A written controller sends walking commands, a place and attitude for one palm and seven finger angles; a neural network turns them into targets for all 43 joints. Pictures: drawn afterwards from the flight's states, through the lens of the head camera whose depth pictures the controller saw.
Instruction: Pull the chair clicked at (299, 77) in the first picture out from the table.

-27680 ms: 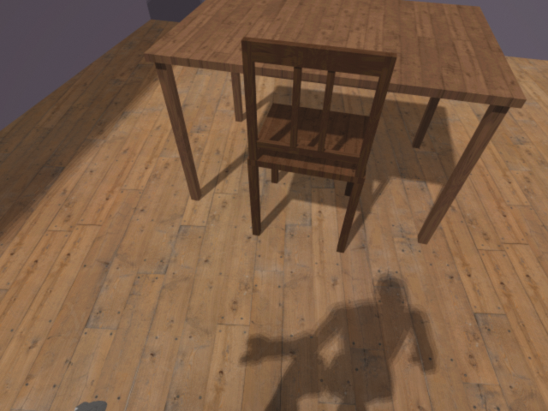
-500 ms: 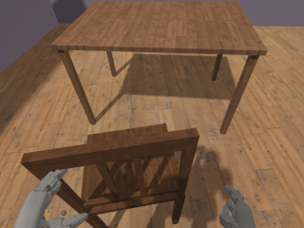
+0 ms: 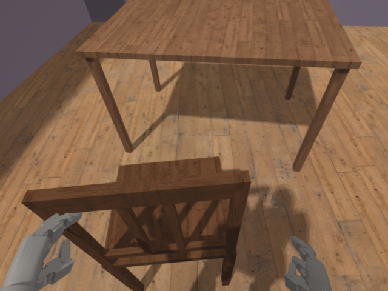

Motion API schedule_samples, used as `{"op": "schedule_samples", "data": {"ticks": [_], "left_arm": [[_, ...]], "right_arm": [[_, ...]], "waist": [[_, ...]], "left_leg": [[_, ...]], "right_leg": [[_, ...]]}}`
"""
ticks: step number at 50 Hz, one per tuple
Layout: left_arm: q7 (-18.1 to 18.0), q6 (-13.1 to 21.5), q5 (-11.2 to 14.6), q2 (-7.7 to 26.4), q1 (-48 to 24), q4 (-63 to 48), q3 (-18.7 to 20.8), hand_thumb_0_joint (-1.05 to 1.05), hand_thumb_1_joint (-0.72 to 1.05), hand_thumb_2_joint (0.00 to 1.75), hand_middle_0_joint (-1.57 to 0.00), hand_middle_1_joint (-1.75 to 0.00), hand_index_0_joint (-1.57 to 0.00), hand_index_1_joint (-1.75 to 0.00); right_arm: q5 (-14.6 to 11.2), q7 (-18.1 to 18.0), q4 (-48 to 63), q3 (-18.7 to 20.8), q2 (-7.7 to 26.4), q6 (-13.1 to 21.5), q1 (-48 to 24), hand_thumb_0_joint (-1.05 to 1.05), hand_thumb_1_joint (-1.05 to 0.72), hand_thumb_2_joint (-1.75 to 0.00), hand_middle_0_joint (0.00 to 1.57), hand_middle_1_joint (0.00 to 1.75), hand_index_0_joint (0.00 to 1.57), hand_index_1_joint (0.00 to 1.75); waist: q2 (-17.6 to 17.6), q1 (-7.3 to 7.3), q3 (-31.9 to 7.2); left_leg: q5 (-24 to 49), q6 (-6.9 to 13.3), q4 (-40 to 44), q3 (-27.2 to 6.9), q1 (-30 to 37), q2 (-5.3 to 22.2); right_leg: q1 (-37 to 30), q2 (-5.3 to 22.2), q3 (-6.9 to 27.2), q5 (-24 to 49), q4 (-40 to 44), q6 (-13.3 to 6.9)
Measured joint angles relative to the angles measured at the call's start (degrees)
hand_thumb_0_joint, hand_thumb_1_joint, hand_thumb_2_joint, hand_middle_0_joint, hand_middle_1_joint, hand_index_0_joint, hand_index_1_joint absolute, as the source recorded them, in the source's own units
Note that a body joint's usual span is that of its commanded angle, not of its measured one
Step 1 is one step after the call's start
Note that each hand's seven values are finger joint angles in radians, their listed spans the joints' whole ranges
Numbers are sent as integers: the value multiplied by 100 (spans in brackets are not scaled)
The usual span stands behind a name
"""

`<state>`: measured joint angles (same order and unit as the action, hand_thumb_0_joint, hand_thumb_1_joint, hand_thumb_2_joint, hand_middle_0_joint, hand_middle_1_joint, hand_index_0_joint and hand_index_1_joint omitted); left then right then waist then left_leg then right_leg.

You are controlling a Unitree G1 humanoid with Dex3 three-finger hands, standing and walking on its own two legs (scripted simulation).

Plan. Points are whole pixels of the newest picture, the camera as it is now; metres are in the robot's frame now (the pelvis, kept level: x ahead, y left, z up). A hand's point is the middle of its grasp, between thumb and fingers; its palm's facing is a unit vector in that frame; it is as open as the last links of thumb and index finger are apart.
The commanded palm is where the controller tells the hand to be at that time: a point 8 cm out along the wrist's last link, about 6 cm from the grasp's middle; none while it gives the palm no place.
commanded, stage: draw the hand back to the body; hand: left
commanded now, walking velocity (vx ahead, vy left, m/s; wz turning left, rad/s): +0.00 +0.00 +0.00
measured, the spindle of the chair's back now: (137, 230) +0.25 +0.19 -0.08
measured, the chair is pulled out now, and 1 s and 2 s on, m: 0.61 0.61 0.61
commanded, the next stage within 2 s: step back with the hand held close in 0.14 s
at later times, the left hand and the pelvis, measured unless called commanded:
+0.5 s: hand (52, 269) +0.12 +0.26 +0.07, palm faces +0.09 -0.81 -0.58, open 6.3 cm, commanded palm +0.09 +0.30 +0.19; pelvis -0.05 +0.00 +0.01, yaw -1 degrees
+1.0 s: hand out of the picture +0.03 +0.30 +0.17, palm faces +0.43 -0.74 -0.51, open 7.4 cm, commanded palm -0.03 +0.34 +0.19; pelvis -0.16 +0.04 -0.01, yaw +2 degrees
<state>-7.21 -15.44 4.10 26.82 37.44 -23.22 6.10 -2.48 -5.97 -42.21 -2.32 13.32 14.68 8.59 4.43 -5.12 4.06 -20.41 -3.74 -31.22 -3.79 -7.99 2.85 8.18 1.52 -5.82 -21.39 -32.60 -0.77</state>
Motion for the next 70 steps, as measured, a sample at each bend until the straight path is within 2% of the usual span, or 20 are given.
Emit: {"op": "schedule_samples", "data": {"ticks": [14, 17, 19, 24, 27, 31, 35, 37, 39, 43, 45, 48, 52, 54, 57, 59, 62, 66, 68, 70], "left_arm": [[12, 62, -56, -28, -31, 6, 38, 1, 89, 89, -21, -30, -46, -38], [235, 187, 80, 154, -241, 171, 113, 1, 89, 89, -21, -30, -47, -39], [306, 275, 69, 268, -368, 231, 192, 1, 89, 89, -21, -30, -48, -39], [254, 496, 22, 447, -356, 26, 401, 1, 89, 89, -21, -30, -47, -39], [122, 889, 60, 519, -260, -516, 728, 1, 89, 89, -21, -30, -45, -39], [-56, 1590, 61, 513, -295, -999, 1406, 1, 89, 89, -25, -32, -38, -37], [-218, 2098, -55, 201, -508, -834, 1886, 1, 89, 89, -25, -32, -30, -34], [-268, 2167, -106, 27, -652, -656, 1936, 1, 89, 89, -24, -31, -27, -33], [-290, 2174, -146, -140, -755, -459, 1893, 1, 89, 89, -23, -31, -25, -32], [-286, 2137, -273, -396, -799, -186, 1680, 1, 89, 90, -22, -31, -23, -31], [-242, 2171, -347, -377, -797, -192, 1599, 1, 89, 90, -21, -30, -22, -30], [-136, 2366, -429, -188, -716, -424, 1645, 1, 89, 90, -21, -30, -22, -30], [-40, 2678, -364, -154, -647, -722, 1832, 1, 88, 89, -21, -30, -22, -30], [-37, 2753, -282, -108, -551, -871, 1898, 1, 88, 89, -21, -30, -22, -30], [-110, 2794, -253, -127, -555, -926, 1898, 1, 88, 89, -21, -30, -22, -30], [-154, 2746, -236, -206, -683, -816, 1844, 1, 88, 89, -21, -30, -22, -30], [-200, 2586, -249, -329, -1090, -494, 1759, 1, 88, 90, -21, -30, -21, -30], [-210, 2328, -334, -453, -1181, -215, 1712, 1, 88, 90, -21, -30, -21, -30], [-154, 2299, -378, -359, -1075, -272, 1680, 1, 88, 90, -21, -30, -21, -30], [-104, 2347, -383, -153, -854, -515, 1722, 1, 88, 90, -21, -30, -21, -30]], "right_arm": [[12, 8, -53, -21, -25, 61, 38, 1, -90, -89, 20, 30, 20, 30], [-162, -22, 357, 23, -34, -282, 138, 1, -90, -89, 20, 30, 20, 30], [-206, -52, 584, 23, -32, -486, 113, 1, -90, -89, 20, 30, 20, 30], [-184, -87, 934, 56, 24, -823, -86, 1, -90, -89, 20, 30, 20, 30], [-161, -121, 982, 137, 53, -935, -110, 1, -90, -89, 20, 30, 20, 30], [-58, -146, 819, 207, 46, -1032, -122, 1, -90, -89, 20, 30, 20, 30], [7, -80, 630, 278, 44, -1069, -83, 1, -90, -89, 20, 30, 20, 30], [28, -58, 543, 297, 55, -1082, -31, 1, -90, -89, 20, 30, 20, 30], [42, -59, 503, 279, 56, -1106, 39, 1, -90, -89, 20, 30, 20, 30], [59, -96, 595, 156, -23, -1038, 277, 1, -90, -89, 20, 30, 20, 30], [95, -94, 681, 105, -115, -924, 422, 1, -90, -89, 20, 30, 20, 30], [155, -43, 723, 31, -247, -727, 583, 1, -90, -89, 20, 30, 20, 30], [214, 23, 572, 40, -225, -521, 436, 1, -90, -89, 20, 30, 20, 30], [233, 31, 478, 61, -219, -479, 383, 1, -90, -89, 20, 30, 20, 30], [274, 25, 304, 113, -139, -457, 310, 1, -90, -89, 20, 30, 20, 30], [261, 20, 209, 135, -67, -502, 293, 1, -90, -89, 20, 30, 20, 30], [197, -24, 204, 149, -34, -559, 263, 1, -90, -89, 20, 30, 20, 30], [174, -36, 422, 135, -193, -524, 349, 1, -90, -89, 20, 30, 20, 30], [181, 2, 548, 145, -316, -480, 479, 1, -90, -89, 20, 30, 20, 30], [214, 61, 637, 115, -408, -449, 592, 1, -90, -89, 20, 30, 20, 30]], "waist": [[36, 1, -30], [28, -54, 114], [-27, -40, 267], [-150, 60, 617], [-185, 56, 676], [-167, 87, 440], [-59, 250, -37], [-50, 330, -245], [-91, 383, -382], [-194, 466, -484], [-266, 556, -448], [-434, 605, -428], [-241, 429, -133], [-230, 311, -69], [-230, 140, -125], [-224, 118, -280], [-275, 247, -359], [-364, 494, -365], [-404, 644, -420], [-540, 691, -491]], "left_leg": [[13, -13, -102, -5, -62, 3], [103, -22, -29, -16, -53, 28], [239, -38, 91, -9, -71, 34], [579, -18, 331, 80, -203, 28], [729, -5, 359, 84, -343, 6], [879, 27, 321, 71, -573, -24], [565, 205, -64, 123, -928, -52], [374, 285, -253, 182, -1079, -80], [553, 291, -271, 262, -1142, -106], [898, 373, -109, 334, -1191, -110], [1047, 418, -40, 269, -1265, -127], [1154, 436, -115, 261, -1555, -132], [1216, 380, -171, 186, -1814, 44], [907, 362, -211, 200, -1860, 46], [255, 327, -712, 226, -1983, -41], [45, 334, -911, 255, -1786, -107], [371, 400, -697, 245, -1658, -190], [442, 460, -241, 294, -1465, -208], [361, 477, -14, 289, -1472, -197], [251, 452, 70, 393, -1607, -214]], "right_leg": [[70, -1, 0, 6, -116, -18], [42, -31, -11, 118, -1, -20], [74, -39, -4, 252, 102, -26], [277, -40, 85, 591, 275, -27], [412, -22, 93, 750, 318, -17], [602, 4, 87, 925, 347, 0], [815, 33, 120, 1058, 324, 36], [930, 83, 150, 1088, 244, 79], [1037, 144, 193, 1077, 132, 120], [1233, 125, 304, 304, -208, 191], [1184, 53, 361, 310, -409, 188], [850, -43, 401, 413, -358, 169], [830, -235, 308, 620, -77, 123], [869, -244, 335, 786, -5, 95], [985, -219, 462, 904, -27, 94], [1086, -194, 532, 924, -103, 134], [1174, -100, 501, 776, -225, 189], [1154, -143, 536, -101, -646, 180], [943, -196, 384, -199, -688, 148], [555, -198, 229, -269, -118, 44]]}}
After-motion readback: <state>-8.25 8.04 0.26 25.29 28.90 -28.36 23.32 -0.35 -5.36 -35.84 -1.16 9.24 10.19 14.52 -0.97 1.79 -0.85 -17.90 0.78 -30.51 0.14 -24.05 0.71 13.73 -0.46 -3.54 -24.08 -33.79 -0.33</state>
